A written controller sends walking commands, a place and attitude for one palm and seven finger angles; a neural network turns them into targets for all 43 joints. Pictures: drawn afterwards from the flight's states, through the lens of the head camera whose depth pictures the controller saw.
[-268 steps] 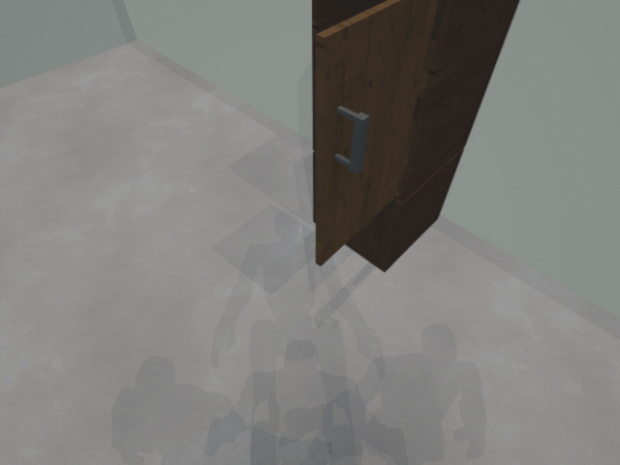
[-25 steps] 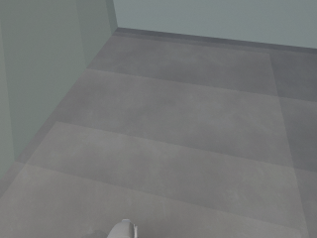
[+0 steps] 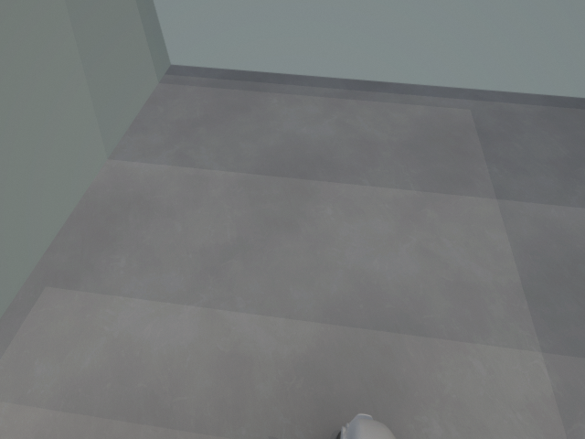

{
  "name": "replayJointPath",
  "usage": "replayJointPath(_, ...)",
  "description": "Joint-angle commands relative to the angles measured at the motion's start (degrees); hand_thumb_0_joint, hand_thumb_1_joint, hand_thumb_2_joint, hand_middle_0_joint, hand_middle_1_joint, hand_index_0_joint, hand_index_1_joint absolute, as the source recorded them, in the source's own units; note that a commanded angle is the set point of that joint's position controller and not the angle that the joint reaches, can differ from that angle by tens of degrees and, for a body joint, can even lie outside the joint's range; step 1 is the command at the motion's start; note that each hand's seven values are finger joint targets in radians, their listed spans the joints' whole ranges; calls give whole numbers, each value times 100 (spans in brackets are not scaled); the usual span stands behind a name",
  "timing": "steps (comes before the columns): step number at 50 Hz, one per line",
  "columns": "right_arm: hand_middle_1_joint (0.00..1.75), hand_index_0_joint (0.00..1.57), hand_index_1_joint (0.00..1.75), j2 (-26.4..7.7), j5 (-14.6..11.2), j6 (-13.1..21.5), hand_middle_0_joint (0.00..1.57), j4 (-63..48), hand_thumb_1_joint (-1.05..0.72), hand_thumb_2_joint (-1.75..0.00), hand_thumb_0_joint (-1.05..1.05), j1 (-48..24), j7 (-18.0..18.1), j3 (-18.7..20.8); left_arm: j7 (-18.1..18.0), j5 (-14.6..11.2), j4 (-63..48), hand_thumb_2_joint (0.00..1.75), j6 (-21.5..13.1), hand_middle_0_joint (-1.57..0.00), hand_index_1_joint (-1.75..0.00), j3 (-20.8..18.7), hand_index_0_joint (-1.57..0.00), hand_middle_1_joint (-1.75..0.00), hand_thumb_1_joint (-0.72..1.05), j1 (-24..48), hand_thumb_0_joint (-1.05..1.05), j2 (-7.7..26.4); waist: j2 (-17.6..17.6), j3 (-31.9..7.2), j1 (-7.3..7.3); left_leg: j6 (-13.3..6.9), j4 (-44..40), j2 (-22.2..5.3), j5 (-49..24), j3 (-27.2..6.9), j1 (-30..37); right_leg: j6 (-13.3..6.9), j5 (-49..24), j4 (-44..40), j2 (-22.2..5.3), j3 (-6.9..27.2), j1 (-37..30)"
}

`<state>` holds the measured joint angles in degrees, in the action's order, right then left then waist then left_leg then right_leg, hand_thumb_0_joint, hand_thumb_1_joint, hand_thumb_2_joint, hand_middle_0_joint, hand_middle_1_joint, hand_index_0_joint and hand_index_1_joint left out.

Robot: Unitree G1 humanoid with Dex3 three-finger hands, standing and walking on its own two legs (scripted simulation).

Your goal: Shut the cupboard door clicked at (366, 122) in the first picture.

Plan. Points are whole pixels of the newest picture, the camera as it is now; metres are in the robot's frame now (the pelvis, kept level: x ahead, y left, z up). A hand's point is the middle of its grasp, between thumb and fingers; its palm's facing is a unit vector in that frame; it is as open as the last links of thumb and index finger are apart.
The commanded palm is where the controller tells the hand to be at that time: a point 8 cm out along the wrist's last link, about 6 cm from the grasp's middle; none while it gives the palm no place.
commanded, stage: walk to a spot facing it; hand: left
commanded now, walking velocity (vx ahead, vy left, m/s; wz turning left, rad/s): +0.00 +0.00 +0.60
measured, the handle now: out of the picture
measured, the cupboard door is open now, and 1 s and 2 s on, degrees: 91 91 91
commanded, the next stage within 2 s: none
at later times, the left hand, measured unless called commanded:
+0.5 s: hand out of the picture +0.15 +0.22 -0.19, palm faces +0.32 -0.92 -0.20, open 7.3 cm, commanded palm none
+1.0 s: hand out of the picture +0.11 +0.13 -0.16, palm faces +0.58 -0.77 -0.26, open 7.4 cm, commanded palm none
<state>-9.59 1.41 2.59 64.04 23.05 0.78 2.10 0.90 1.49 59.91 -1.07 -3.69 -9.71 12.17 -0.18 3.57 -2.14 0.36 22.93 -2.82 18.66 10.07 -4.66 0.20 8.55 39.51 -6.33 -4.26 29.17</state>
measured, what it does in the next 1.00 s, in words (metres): walks ahead, turning left: right foot, then left foot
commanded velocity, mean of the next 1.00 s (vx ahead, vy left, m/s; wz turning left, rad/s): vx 0.00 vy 0.00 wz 0.60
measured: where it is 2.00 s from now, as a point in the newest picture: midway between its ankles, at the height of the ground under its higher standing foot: outside the picture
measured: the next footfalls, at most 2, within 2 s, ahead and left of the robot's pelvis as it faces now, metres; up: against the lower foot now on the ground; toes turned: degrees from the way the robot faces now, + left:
right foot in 0.04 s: +0.15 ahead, -0.14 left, +0.00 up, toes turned -6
left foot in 0.38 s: +0.16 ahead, +0.12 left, +0.00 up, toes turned +24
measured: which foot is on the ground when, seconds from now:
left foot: down 0.00-0.06, up 0.08-0.36, down 0.38-0.74, up 0.76-1.00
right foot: up 0.00-0.02, down 0.04-0.38, up 0.40-0.74, down 0.76-1.00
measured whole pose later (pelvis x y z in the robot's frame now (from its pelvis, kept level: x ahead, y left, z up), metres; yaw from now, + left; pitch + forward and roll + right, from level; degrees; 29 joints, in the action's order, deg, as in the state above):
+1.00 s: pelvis +0.18 -0.05 +0.00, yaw +37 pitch +2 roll +3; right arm -14.1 0.7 -5.1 54.2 6.5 -2.1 4.5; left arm -1.3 1.2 52.0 0.0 -1.6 -13.3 9.6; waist 0.1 6.3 -0.4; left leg 4.0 55.5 -1.7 25.4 3.5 -26.6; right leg -0.5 19.2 30.5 -7.4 -12.3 12.6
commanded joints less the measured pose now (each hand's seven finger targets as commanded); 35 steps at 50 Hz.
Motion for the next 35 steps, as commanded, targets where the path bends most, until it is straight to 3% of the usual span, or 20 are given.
replayJointPath(1,30,20,30,-621,-62,36,20,-190,-90,-90,0,154,30,48,-40,-12,-42,90,-205,-20,-30,-2,-20,-30,90,-863,0,326,223,-386,570,-346,563,-697,-2392,-640,-1401,-32,-946,-934,147,-189,-2652)
replayJointPath(2,30,20,30,-487,-103,20,20,-273,-90,-90,0,139,-20,51,-114,14,89,90,-261,-20,-30,-113,-20,-30,90,-1415,0,809,-619,-773,811,-91,1685,-217,-1151,-278,-2387,-351,-2114,-896,-899,801,-3782)
replayJointPath(3,30,20,30,-342,-129,-28,20,-362,-90,-90,0,367,-16,77,-150,-16,177,90,-263,-20,-30,-221,-20,-30,90,-1886,0,1315,-1517,-1349,849,121,3463,240,1705,-123,-2727,-1022,-3349,-1399,-2278,1722,-4264)
replayJointPath(4,30,20,30,-279,-141,-78,20,-501,-90,-90,0,-62,35,74,-205,-72,104,90,-256,-20,-30,-187,-20,-30,90,-1785,0,1243,-1604,-1409,953,159,4492,35,2086,-643,-3071,-1269,-4039,-1513,-2444,1804,-4108)
replayJointPath(5,30,20,30,-361,-141,-92,20,-577,-90,-90,0,-253,27,89,-252,-59,-8,90,-242,-20,-30,-171,-20,-30,90,-1505,0,1102,-1872,-1402,858,190,5030,-155,1771,-833,-3306,-1302,-4025,-1445,-2329,1712,-3930)
replayJointPath(6,30,20,30,-407,-132,-146,20,-566,-90,-90,0,-393,-5,118,-288,-63,-131,90,-201,-20,-30,-114,-20,-30,90,-1131,0,903,-1442,-1284,699,212,5151,-312,1406,-928,-3261,-1136,-3655,-1417,-2086,1063,-3564)
replayJointPath(7,30,20,30,-318,-131,-227,20,-584,-90,-90,0,-460,-46,116,-320,-56,-298,90,-147,-20,-30,-85,-20,-30,90,-762,0,732,-1048,-1050,518,206,4811,-429,1197,-962,-2961,-934,-2933,-1576,-1924,608,-2859)
replayJointPath(10,30,20,30,-41,-67,-412,20,-551,-90,-90,0,-264,-128,76,-307,5,-544,90,-126,-20,-30,-73,-20,-30,90,-108,0,596,-1001,-541,95,261,3734,-398,744,-591,-2261,-605,-1848,-1885,-1693,-308,-1525)
replayJointPath(15,30,20,30,-195,-38,-420,20,-895,-90,-90,0,-566,-210,137,-260,31,-714,90,-42,-20,-30,-211,-20,-30,90,21,0,749,-883,-396,35,218,2114,-148,149,-137,-1699,-419,-1073,-1366,-1613,-697,-1379)
replayJointPath(17,30,20,30,-501,-9,-396,20,-974,-90,-90,0,-328,-230,224,-224,-5,-782,90,29,-20,-30,-218,-20,-30,90,53,0,727,-359,-578,-160,175,1040,-65,-653,-169,-790,-141,-341,-505,-1405,-930,-1063)
replayJointPath(18,30,20,30,-1098,36,-343,20,-1022,-90,-90,0,-14,-208,356,-192,-52,-948,90,94,-20,-30,-199,-20,-30,90,8,0,523,1158,-754,-345,-272,283,-908,-1786,-1602,-319,226,1093,764,-801,-1105,-340)
replayJointPath(19,30,20,30,-1742,70,-311,20,-1077,-90,-90,0,207,-133,492,-180,-86,-1279,90,135,-20,-30,-102,-20,-30,90,283,0,229,2440,-830,-520,-1163,-379,-2335,-3399,-3652,-144,537,3460,2274,-5,-685,716)
replayJointPath(20,30,20,30,-1868,51,-318,20,-1079,-90,-90,0,165,-80,499,-205,-10,-1408,90,168,-20,-30,-87,-20,-30,90,484,0,396,1516,-1046,-501,-1409,-436,-2485,-2294,-3735,-289,395,3099,3066,21,92,724)
replayJointPath(21,30,20,30,-1804,40,-302,20,-1190,-90,-90,0,-224,-14,511,-213,6,-1355,90,164,-20,-30,-123,-20,-30,90,598,0,257,1663,-1015,-316,-1243,-423,-2106,-1722,-3633,-453,400,2567,3441,23,341,1067)
replayJointPath(22,30,20,30,-1580,25,-300,20,-1356,-90,-90,0,-653,6,456,-185,18,-1255,90,163,-20,-30,-126,-20,-30,90,550,0,371,1492,-779,-169,-1084,-447,-1890,-1379,-3242,-769,425,2043,3555,-70,471,1102)
replayJointPath(24,30,20,30,-1358,22,-228,20,-1508,-90,-90,0,-1090,24,373,-127,27,-1039,90,183,-20,-30,-153,-20,-30,90,190,0,424,909,-702,71,-833,-315,-1359,-1994,-2340,-764,486,1386,3305,-24,452,873)
replayJointPath(26,30,20,30,-1417,13,-200,20,-1536,-90,-90,0,-1111,22,373,-133,-24,-1015,90,199,-20,-30,-127,-20,-30,90,56,0,414,692,-895,117,-874,-142,-1262,-2798,-2063,-481,519,1453,2692,59,414,583)
replayJointPath(30,30,20,30,-1541,19,-289,20,-1554,-90,-90,0,-1120,-26,454,-152,-52,-1163,90,214,-20,-30,-83,-20,-30,90,165,0,392,690,-952,29,-952,-63,-1213,-2707,-2133,-413,512,1642,1502,275,302,57)
replayJointPath(33,30,20,30,-1562,24,-383,20,-1660,-90,-90,0,-1443,-60,494,-149,-68,-1185,90,193,-20,-30,-75,-20,-30,90,-109,0,413,1025,-846,124,-870,19,-1052,-2230,-2279,-924,436,1534,391,482,151,-719)
replayJointPath(35,30,20,30,-1543,-17,-422,20,-1716,-90,-90,0,-1654,-78,510,-160,-74,-1113,90,123,-20,-30,-100,-20,-30,90,-521,0,498,794,-877,339,-673,360,-813,-1970,-2301,-1398,394,733,-787,583,14,-1612)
